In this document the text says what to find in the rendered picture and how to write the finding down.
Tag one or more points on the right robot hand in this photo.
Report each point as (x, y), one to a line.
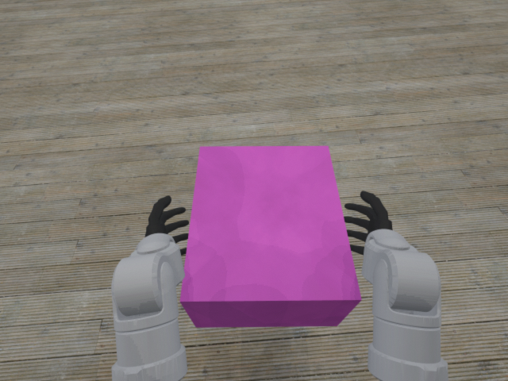
(377, 214)

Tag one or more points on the left robot forearm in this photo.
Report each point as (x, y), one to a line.
(145, 310)

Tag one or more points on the right robot forearm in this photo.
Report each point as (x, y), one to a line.
(406, 305)

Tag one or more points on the left robot hand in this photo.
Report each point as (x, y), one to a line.
(157, 219)

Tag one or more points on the carton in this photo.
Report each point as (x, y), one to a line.
(267, 243)

